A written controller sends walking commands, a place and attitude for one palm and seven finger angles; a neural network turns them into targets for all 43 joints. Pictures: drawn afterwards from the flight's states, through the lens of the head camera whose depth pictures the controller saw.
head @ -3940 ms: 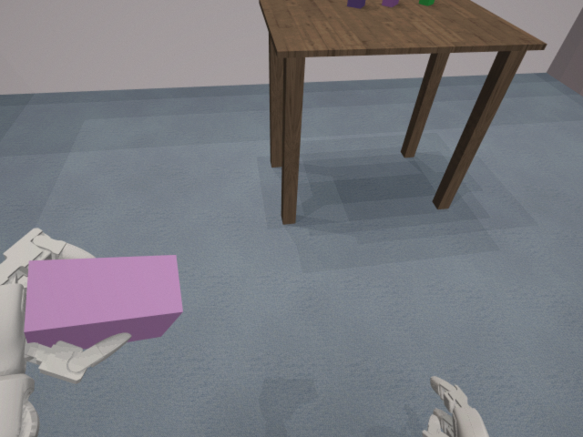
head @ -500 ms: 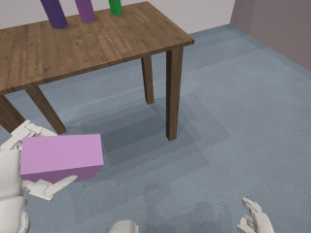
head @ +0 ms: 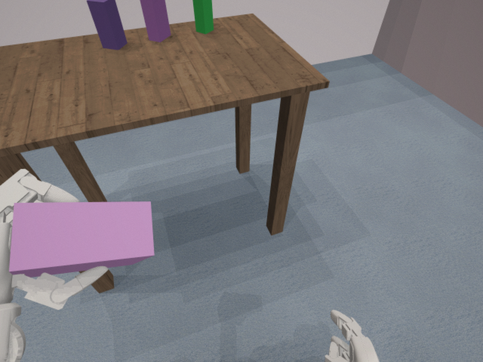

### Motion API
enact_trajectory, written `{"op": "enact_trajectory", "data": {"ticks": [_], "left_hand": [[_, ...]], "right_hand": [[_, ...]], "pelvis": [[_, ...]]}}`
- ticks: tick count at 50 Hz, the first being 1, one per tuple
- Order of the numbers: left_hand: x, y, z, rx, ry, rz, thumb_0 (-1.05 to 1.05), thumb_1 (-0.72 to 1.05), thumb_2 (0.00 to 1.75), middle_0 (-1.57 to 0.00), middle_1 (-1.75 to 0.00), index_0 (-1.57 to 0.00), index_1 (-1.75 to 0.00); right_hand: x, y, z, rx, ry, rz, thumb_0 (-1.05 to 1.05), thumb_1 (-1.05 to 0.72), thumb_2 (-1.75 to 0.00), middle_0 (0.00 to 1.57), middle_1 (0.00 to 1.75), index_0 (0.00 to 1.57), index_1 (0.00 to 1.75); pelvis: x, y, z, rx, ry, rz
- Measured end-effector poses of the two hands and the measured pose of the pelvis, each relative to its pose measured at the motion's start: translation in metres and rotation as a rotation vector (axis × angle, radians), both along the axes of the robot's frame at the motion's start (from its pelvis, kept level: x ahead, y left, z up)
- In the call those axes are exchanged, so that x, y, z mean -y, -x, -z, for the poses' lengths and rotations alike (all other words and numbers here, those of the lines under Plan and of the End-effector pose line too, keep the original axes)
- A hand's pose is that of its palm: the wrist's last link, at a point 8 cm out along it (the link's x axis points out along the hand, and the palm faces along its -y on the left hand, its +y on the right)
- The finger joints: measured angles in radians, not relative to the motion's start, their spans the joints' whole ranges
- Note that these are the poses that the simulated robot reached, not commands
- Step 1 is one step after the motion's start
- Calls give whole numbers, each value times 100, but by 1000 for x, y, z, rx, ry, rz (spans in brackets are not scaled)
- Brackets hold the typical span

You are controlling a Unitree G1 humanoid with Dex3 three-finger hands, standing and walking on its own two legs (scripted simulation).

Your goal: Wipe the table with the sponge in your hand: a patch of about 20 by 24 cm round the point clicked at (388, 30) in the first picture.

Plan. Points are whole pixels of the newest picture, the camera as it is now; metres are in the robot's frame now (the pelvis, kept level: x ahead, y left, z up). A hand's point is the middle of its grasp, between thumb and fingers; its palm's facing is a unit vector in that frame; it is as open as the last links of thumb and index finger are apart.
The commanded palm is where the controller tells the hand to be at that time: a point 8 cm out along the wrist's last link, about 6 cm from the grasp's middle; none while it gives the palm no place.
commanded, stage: take the last steps up to it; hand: left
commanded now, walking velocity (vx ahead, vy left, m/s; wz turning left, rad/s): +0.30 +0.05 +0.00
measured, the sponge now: (105, 238) +0.23 +0.19 +0.17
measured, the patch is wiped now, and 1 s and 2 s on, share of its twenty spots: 0.00 0.00 0.00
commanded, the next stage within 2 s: come to a stop and stand still in 1.72 s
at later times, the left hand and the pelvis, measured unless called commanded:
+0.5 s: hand (70, 178) +0.30 +0.26 +0.19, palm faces +0.41 -0.80 -0.42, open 10.6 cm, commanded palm +0.25 +0.30 +0.18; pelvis +0.09 +0.02 -0.01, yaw +0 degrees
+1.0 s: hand (113, 148) +0.39 +0.24 +0.16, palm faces +0.42 -0.79 -0.45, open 10.6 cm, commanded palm +0.33 +0.28 +0.18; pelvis +0.18 +0.00 +0.00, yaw +1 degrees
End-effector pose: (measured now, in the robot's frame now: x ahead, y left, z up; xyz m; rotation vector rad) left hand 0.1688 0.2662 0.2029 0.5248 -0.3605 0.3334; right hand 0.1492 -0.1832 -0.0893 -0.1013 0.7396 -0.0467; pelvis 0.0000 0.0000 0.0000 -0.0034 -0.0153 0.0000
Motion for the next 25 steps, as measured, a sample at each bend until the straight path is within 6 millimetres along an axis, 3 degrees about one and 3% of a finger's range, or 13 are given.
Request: {"op": "enact_trajectory", "data": {"ticks": [3, 7, 12, 16, 20, 25], "left_hand": [[4, -8, -5, -4, -68, -26, -1, -53, 100, -67, -137, -68, -136], [2, -24, 11, -42, -40, -89, -1, -53, 100, -67, -137, -68, -136], [3, -42, 35, -145, 61, -101, -1, -53, 100, -67, -137, -68, -136], [9, -57, 30, -150, 50, -40, -1, -53, 100, -67, -137, -68, -136], [1, -70, 11, -64, -1, 13, -1, -53, 100, -67, -137, -68, -136], [-30, -91, 3, 58, -30, 7, -1, -53, 100, -67, -137, -68, -136]], "right_hand": [[7, -14, 11, -3, -18, -5, 1, -90, -90, 20, 30, 21, 30], [33, -30, 27, -41, 13, -4, 1, -90, -90, 20, 30, 21, 30], [69, -40, 14, -89, 104, 31, 1, -91, -90, 20, 30, 21, 30], [88, -47, -4, -98, 187, 55, 1, -91, -90, 20, 30, 21, 30], [89, -60, -18, -81, 245, 77, 1, -91, -90, 19, 30, 20, 30], [65, -84, -17, -20, 243, 135, 1, -91, -90, 19, 30, 20, 30]], "pelvis": [[9, -12, 6, 0, -5, -3], [17, -22, 14, 7, -2, -15], [17, -36, 3, -1, -21, -14], [14, -48, -3, -11, -32, -22], [2, -63, -2, -12, -27, -16], [-21, -89, 11, 9, -18, 6]]}}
